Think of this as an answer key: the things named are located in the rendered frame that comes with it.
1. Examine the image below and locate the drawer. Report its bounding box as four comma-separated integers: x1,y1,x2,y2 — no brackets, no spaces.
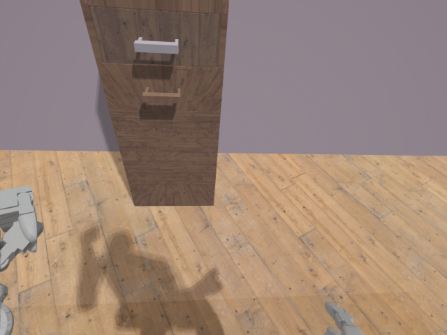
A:
90,6,220,67

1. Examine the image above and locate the right robot hand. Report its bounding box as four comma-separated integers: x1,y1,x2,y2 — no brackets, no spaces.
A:
324,301,364,335

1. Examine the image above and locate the handle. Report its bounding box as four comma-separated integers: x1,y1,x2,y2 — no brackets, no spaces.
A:
142,92,181,103
134,37,179,54

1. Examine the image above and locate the cabinet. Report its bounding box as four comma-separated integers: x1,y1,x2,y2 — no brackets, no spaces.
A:
80,0,229,206

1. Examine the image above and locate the robot left forearm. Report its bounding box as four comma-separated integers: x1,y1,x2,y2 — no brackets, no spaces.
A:
0,283,14,335

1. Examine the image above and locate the left robot hand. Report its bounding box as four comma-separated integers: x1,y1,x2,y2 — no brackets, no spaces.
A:
0,186,43,272

